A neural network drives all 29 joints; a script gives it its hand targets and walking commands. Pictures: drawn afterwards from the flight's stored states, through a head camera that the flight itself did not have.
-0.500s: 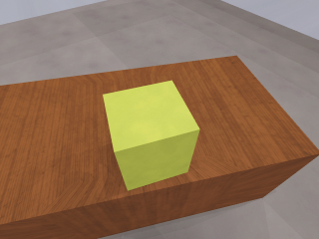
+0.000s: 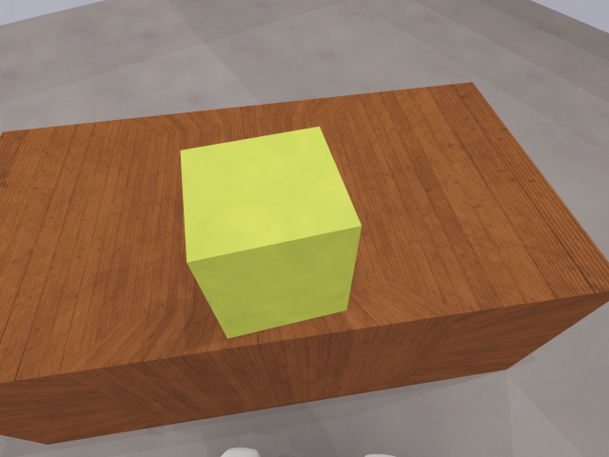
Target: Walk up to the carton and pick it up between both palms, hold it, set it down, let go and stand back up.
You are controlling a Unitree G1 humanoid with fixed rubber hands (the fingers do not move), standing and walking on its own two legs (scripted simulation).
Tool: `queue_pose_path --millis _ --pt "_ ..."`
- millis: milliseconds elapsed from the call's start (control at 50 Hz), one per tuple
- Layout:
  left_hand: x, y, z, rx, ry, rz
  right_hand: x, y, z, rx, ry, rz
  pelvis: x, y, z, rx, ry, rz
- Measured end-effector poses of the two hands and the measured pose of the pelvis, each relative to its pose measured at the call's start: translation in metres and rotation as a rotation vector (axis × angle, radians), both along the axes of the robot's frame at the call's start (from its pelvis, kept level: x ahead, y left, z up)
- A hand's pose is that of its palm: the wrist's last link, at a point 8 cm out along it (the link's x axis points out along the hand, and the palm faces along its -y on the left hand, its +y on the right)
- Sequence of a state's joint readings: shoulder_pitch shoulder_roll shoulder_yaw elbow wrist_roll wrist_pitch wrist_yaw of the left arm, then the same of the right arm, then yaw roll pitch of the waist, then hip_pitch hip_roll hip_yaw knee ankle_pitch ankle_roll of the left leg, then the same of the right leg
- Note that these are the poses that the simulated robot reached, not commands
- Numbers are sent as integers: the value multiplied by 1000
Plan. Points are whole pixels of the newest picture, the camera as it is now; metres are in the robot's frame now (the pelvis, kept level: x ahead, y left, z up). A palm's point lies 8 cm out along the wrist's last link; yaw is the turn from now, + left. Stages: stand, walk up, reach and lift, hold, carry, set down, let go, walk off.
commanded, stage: walk up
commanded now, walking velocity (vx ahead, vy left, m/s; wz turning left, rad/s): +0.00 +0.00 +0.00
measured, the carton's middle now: (271, 237) +0.46 +0.08 -0.06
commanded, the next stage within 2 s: none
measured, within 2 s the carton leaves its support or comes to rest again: neither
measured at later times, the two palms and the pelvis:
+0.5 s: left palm out of the picture -0.01 +0.17 -0.14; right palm out of the picture +0.02 -0.24 -0.12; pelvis +0.01 -0.03 +0.02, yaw +1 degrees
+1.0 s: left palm out of the picture -0.01 +0.18 -0.13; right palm out of the picture -0.03 -0.21 -0.13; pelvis +0.01 -0.02 +0.02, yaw +0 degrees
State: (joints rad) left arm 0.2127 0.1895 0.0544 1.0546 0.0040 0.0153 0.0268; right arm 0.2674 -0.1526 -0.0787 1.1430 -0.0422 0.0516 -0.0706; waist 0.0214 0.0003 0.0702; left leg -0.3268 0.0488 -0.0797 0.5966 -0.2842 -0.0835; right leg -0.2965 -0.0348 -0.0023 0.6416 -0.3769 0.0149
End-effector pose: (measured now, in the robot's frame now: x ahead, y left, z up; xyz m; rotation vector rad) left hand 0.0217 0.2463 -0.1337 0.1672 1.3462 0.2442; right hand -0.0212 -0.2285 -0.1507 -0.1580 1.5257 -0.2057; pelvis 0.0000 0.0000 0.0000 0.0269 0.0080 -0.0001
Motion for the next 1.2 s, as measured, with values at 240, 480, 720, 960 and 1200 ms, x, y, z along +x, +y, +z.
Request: queue_pose_path --millis 240,480,720,960,1200 --pt "-41 -77 10 -77 75 11 61 -24 10 53 -187 35 4 -29 14 -30 4 15" --pt "-35 -80 -12 -163 72 25 42 -14 31 3 -128 49 9 -30 16 -32 -14 17" --pt "-26 -56 7 -89 71 -18 10 10 18 78 -87 5 7 -19 20 -30 -39 0" --pt "-30 -64 2 -115 94 -20 -13 20 21 98 -33 -3 6 -20 20 -29 -43 -2" --pt "-94 13 26 87 146 177 49 3 7 56 -88 145 -11 25 13 -5 -27 84"
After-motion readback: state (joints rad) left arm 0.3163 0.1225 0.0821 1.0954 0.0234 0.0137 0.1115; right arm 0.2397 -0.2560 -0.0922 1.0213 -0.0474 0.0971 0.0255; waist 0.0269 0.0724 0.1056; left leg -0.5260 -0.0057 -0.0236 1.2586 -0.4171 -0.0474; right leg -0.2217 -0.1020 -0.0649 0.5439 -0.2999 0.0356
